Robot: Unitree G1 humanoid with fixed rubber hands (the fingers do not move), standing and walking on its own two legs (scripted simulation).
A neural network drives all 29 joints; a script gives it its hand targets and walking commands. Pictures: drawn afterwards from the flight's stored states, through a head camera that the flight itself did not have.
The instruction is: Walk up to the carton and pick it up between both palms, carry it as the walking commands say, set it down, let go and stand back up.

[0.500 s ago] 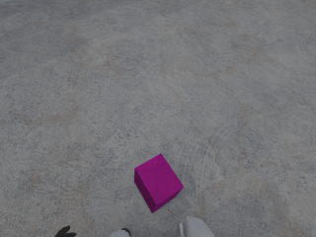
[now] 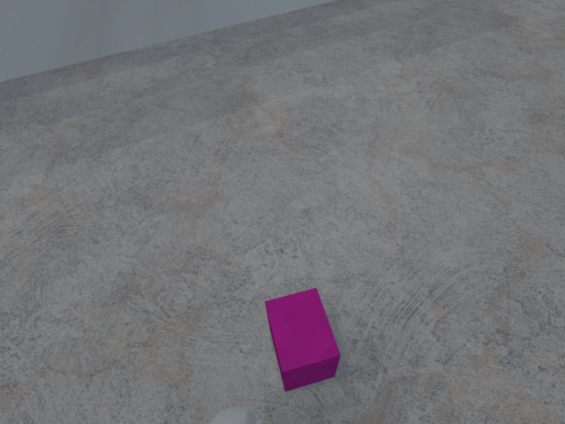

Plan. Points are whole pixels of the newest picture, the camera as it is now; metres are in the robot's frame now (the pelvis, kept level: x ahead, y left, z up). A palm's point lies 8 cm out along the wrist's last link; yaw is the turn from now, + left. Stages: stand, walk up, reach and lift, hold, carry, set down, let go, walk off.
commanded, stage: walk up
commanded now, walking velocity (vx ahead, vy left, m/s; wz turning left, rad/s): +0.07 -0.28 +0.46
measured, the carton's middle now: (300, 340) +0.46 +0.00 -0.67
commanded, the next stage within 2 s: none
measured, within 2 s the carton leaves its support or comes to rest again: neither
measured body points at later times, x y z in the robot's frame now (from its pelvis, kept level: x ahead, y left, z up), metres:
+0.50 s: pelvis +0.05 -0.09 +0.00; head +0.08 -0.07 +0.45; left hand +0.06 +0.18 -0.15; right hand +0.11 -0.35 -0.14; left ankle -0.01 +0.03 -0.75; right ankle +0.11 -0.27 -0.70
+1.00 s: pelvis +0.08 -0.09 -0.01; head +0.11 -0.08 +0.43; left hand +0.00 +0.18 -0.15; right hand +0.27 -0.32 -0.14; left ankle +0.06 +0.04 -0.74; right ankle +0.15 -0.27 -0.75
